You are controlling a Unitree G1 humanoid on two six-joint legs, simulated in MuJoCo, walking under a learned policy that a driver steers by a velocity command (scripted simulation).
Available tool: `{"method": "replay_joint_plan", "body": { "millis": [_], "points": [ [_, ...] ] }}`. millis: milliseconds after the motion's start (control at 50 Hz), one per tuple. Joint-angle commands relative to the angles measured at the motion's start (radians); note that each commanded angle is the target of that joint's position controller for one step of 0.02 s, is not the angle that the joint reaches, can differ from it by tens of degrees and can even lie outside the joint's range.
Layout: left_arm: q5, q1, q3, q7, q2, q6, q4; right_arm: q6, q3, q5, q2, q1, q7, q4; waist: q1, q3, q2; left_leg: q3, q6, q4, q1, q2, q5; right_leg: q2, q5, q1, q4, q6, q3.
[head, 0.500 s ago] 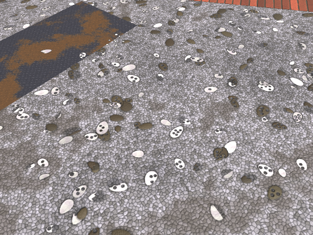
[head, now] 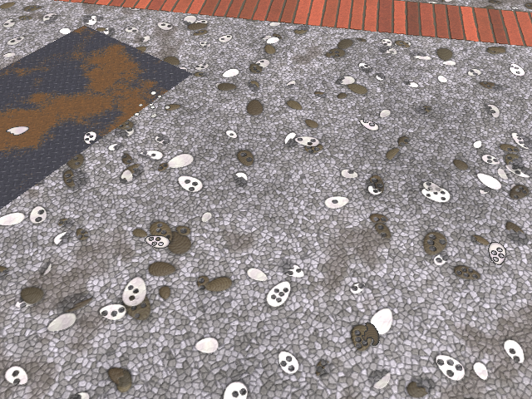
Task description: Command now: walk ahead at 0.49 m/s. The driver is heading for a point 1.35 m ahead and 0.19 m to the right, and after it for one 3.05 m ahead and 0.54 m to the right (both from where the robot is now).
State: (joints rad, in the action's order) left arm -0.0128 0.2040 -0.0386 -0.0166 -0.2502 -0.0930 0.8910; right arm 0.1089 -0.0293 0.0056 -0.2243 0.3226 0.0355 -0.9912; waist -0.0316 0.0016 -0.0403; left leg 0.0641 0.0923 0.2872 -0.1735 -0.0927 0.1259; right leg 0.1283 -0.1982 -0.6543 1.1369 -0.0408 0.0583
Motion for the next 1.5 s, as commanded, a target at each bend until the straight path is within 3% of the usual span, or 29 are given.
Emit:
{"method": "replay_joint_plan", "body": {
  "millis": [20,220,260,300,320,340,360,380,400,440,520,640,760,820,860,880,900,920,940,980,1020,1100,1220,1340,1400,1440,1460,1480,1500],
  "points": [
    [0.012,0.032,-0.013,-0.007,-0.044,0.004,-0.043,0.017,-0.021,-0.001,-0.131,-0.037,-0.020,0.054,0.046,0.054,0.080,-0.212,0.170,-0.204,-0.096,0.281,-0.069,0.041,0.153,-0.032,-0.139,0.028,0.001],
    [-0.010,-0.254,-0.003,0.042,-0.047,-0.020,-0.141,-0.021,-0.034,-0.026,-0.173,0.116,-0.039,0.002,-0.043,0.083,0.097,-0.184,0.107,-0.098,0.173,0.339,-0.072,-0.038,0.184,0.006,-0.596,0.005,-0.045],
    [-0.010,-0.192,-0.015,0.049,-0.075,-0.029,-0.134,-0.032,-0.040,-0.027,-0.189,0.092,-0.041,0.005,0.004,0.051,0.116,-0.186,0.088,-0.020,0.196,0.349,-0.196,-0.067,0.114,0.116,-0.636,-0.024,-0.068],
    [-0.006,0.100,-0.061,0.041,-0.164,-0.034,-0.051,-0.039,-0.024,-0.012,-0.153,0.060,-0.041,0.024,0.139,-0.130,0.086,-0.101,0.036,0.332,0.090,0.251,-0.419,-0.079,0.122,0.519,-0.643,-0.087,-0.066],
    [0.015,0.268,-0.088,0.035,-0.277,-0.031,-0.022,-0.025,0.005,-0.001,-0.064,0.131,-0.035,0.052,0.151,-0.302,-0.107,-0.021,-0.031,0.737,-0.263,0.127,-0.121,0.177,0.084,0.925,-0.653,-0.215,0.296],
    [0.011,0.306,-0.081,0.041,-0.251,-0.025,-0.007,0.002,0.020,-0.017,-0.022,0.173,-0.029,0.039,0.138,-0.392,-0.266,-0.113,-0.051,0.967,-0.512,0.024,0.415,0.291,-0.041,1.073,-0.817,-0.304,0.671],
    [0.006,0.241,-0.055,0.042,-0.173,-0.028,-0.018,0.021,-0.008,-0.041,-0.140,0.098,-0.025,0.052,0.137,-0.276,-0.167,-0.191,-0.028,1.063,-0.608,0.092,0.386,0.258,-0.079,0.979,-0.838,-0.254,0.594],
    [0.005,0.145,-0.041,0.041,-0.131,-0.026,-0.042,0.028,-0.015,-0.051,-0.165,0.013,-0.025,0.080,0.111,-0.172,-0.103,-0.163,-0.014,1.050,-0.616,0.148,0.292,0.223,-0.011,0.837,-0.848,-0.215,0.435],
    [0.009,0.066,-0.031,0.045,-0.104,-0.025,-0.055,0.024,-0.018,-0.039,-0.153,-0.027,-0.031,0.086,0.079,-0.102,-0.023,-0.141,-0.019,0.988,-0.572,0.190,0.209,0.178,0.080,0.692,-0.885,-0.196,0.322],
    [0.018,0.020,-0.019,0.053,-0.063,-0.028,-0.051,-0.003,-0.025,-0.023,-0.120,-0.013,-0.037,0.082,0.025,-0.049,-0.036,-0.139,-0.028,0.887,-0.467,0.234,0.126,0.111,0.150,0.542,-0.950,-0.172,0.197],
    [0.018,0.089,-0.031,0.042,-0.106,-0.033,-0.006,-0.031,-0.029,-0.015,-0.092,-0.053,-0.042,0.100,0.011,0.001,-0.013,-0.121,-0.058,0.765,-0.515,0.240,0.018,0.092,0.303,0.509,-1.002,-0.193,0.096],
    [0.008,0.174,-0.032,0.016,-0.123,-0.016,0.033,-0.022,-0.024,-0.014,-0.067,-0.275,-0.031,0.165,0.069,0.047,-0.018,-0.085,-0.072,0.421,-0.532,0.209,-0.229,0.062,0.268,0.554,-1.031,-0.156,0.010],
    [-0.003,0.253,-0.041,0.007,-0.135,0.005,0.086,-0.008,-0.017,-0.027,-0.073,-0.421,-0.001,0.223,0.102,0.098,-0.021,-0.076,-0.042,0.265,-0.556,0.182,-0.165,0.126,0.266,0.722,-0.974,-0.147,0.013],
    [-0.005,0.220,-0.050,0.002,-0.156,0.018,0.085,0.002,-0.030,-0.027,-0.106,-0.364,0.010,0.220,0.052,0.053,-0.046,-0.043,-0.004,0.227,-0.415,0.141,-0.061,0.139,0.470,0.759,-0.876,-0.123,0.006],
    [0.002,0.183,-0.043,0.002,-0.140,0.028,0.073,0.002,-0.071,-0.024,-0.178,-0.102,0.001,0.140,-0.077,-0.104,-0.040,-0.003,0.043,0.216,-0.039,0.087,-0.071,0.060,0.701,0.672,-0.579,-0.079,-0.056],
    [0.020,0.194,-0.027,0.002,-0.110,0.026,0.048,0.000,-0.094,-0.012,-0.259,0.088,-0.010,0.101,-0.130,-0.256,0.083,-0.230,0.110,0.233,0.285,0.281,-0.084,-0.008,0.403,0.441,-0.247,-0.042,-0.102],
    [0.013,0.326,0.013,0.017,0.036,0.002,0.054,-0.005,-0.100,-0.008,-0.304,0.137,-0.003,0.081,-0.053,-0.382,0.350,-0.714,0.264,0.099,0.594,0.489,0.121,-0.198,-0.316,0.048,0.084,0.015,-0.053],
    [-0.012,0.259,-0.010,0.020,-0.070,-0.022,0.062,-0.002,-0.074,-0.016,-0.211,0.114,-0.002,0.088,-0.086,-0.344,0.242,-0.768,0.222,0.025,0.556,0.465,0.210,-0.152,-0.371,-0.058,0.202,-0.009,0.082],
    [-0.033,0.161,-0.026,0.022,-0.125,-0.036,0.026,0.001,-0.062,-0.019,-0.173,0.023,-0.005,0.104,-0.068,-0.202,0.197,-0.617,0.176,0.008,0.419,0.439,0.162,-0.101,-0.283,-0.116,0.210,-0.025,0.057],
    [-0.016,0.089,-0.035,0.007,-0.116,-0.030,0.013,0.005,-0.046,-0.005,-0.122,-0.119,-0.002,0.131,-0.002,-0.074,0.077,-0.405,0.142,-0.051,0.135,0.377,-0.021,-0.012,-0.122,-0.025,0.112,-0.021,0.023],
    [-0.018,0.142,-0.037,0.005,-0.071,0.003,0.029,0.012,-0.038,0.007,-0.086,-0.133,0.001,0.115,0.044,-0.053,0.117,-0.289,0.123,-0.113,0.024,0.333,-0.051,0.022,-0.068,0.075,0.051,-0.021,0.035],
    [-0.016,0.079,-0.045,-0.001,-0.058,0.033,0.006,0.020,-0.052,0.013,-0.133,-0.073,-0.021,0.073,0.041,0.016,0.095,-0.158,0.121,-0.170,0.002,0.330,-0.140,0.016,0.059,-0.027,-0.053,-0.003,0.070],
    [-0.007,-0.072,-0.043,0.022,-0.041,0.025,-0.047,0.012,-0.048,0.009,-0.142,-0.045,-0.048,0.059,0.003,0.051,0.089,0.005,0.067,-0.188,0.071,0.307,-0.204,-0.023,0.316,-0.065,-0.338,0.004,0.025],
    [-0.007,-0.233,-0.024,0.061,-0.015,0.026,-0.145,-0.025,-0.057,-0.006,-0.168,0.048,-0.058,0.022,-0.051,0.106,0.073,0.075,0.058,-0.107,0.290,0.376,-0.334,-0.038,0.212,-0.145,-0.483,-0.021,-0.068],
    [-0.010,-0.201,-0.037,0.080,-0.045,0.028,-0.177,-0.045,-0.068,-0.013,-0.204,0.006,-0.067,0.042,0.000,0.055,0.121,0.125,0.029,0.041,0.316,0.386,-0.726,-0.104,0.066,-0.001,-0.503,-0.066,-0.157],
    [-0.013,-0.006,-0.075,0.080,-0.113,0.033,-0.146,-0.058,-0.074,-0.017,-0.229,-0.033,-0.075,0.060,0.117,-0.063,0.147,0.154,-0.002,0.324,0.263,0.360,-0.949,-0.185,0.038,0.283,-0.541,-0.119,-0.197],
    [-0.012,0.161,-0.111,0.064,-0.187,0.037,-0.108,-0.054,-0.070,-0.018,-0.225,-0.045,-0.076,0.076,0.199,-0.150,0.098,0.160,-0.041,0.580,0.089,0.314,-0.773,-0.169,0.089,0.572,-0.609,-0.166,-0.106],
    [-0.013,0.232,-0.136,0.044,-0.298,0.041,-0.093,-0.031,-0.033,0.017,-0.098,0.029,-0.059,0.118,0.136,-0.246,-0.154,0.137,-0.098,0.959,-0.335,0.164,0.041,0.090,0.082,0.940,-0.623,-0.308,0.350],
    [-0.003,0.241,-0.119,0.047,-0.279,0.029,-0.116,0.019,-0.020,-0.007,-0.091,0.016,-0.039,0.148,0.122,-0.392,-0.158,-0.096,-0.101,1.152,-0.552,0.033,0.469,0.234,-0.014,1.096,-0.808,-0.432,0.796]
  ]
}}
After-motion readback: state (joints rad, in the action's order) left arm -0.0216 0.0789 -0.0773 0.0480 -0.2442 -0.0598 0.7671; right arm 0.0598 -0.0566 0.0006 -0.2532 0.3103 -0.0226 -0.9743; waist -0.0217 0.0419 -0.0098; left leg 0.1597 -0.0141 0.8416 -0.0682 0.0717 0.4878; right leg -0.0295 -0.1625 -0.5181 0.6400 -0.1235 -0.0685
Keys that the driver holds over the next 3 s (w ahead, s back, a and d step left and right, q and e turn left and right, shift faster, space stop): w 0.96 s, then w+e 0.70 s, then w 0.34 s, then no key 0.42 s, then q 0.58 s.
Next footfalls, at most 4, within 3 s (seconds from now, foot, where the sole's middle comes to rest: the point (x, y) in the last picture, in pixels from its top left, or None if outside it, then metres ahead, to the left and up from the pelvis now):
0.30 right None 0.34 -0.17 -0.78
0.86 left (239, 349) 0.65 0.07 -0.78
1.46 right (322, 258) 0.94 -0.18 -0.78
1.96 left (286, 177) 1.29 -0.09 -0.78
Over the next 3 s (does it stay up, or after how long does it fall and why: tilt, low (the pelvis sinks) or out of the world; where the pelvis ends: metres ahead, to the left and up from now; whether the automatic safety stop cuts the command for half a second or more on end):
stays up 1.25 -0.13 0.00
